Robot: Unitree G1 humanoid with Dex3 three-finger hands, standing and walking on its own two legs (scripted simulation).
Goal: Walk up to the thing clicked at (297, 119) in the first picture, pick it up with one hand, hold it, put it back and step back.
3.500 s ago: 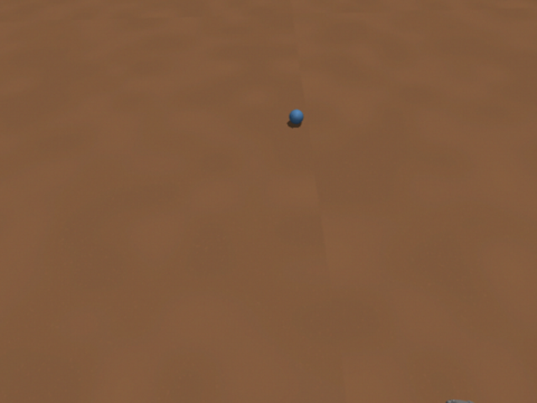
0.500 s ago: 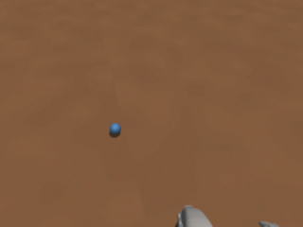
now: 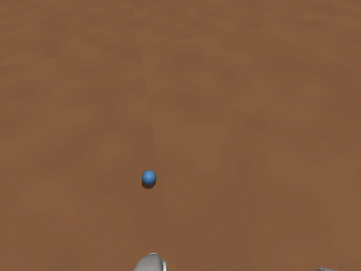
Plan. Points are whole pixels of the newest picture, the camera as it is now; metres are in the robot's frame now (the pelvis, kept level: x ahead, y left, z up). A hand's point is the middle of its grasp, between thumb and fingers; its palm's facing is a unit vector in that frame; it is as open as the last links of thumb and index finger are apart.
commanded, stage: walk up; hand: left
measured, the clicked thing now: (149, 177) +0.71 +0.25 -0.73
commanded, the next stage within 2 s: none
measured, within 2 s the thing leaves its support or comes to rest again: neither
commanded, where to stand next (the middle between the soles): +0.35 +0.03 m, yaw -1 degrees
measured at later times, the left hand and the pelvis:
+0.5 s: hand (94, 216) +0.28 +0.28 -0.14, palm faces -0.09 -0.90 -0.42, open 7.3 cm; pelvis +0.17 +0.00 -0.02, yaw -1 degrees
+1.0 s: hand (97, 208) +0.31 +0.29 -0.17, palm faces -0.05 -0.94 -0.34, open 7.3 cm; pelvis +0.23 +0.03 -0.01, yaw -1 degrees
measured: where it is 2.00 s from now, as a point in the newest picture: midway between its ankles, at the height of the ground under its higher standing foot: (188, 259)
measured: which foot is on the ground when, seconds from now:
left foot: up 0.00-0.06, down 0.08-0.48, up 0.50-0.78, down 0.80-1.00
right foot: down 0.00-0.08, up 0.10-0.44, down 0.46-1.00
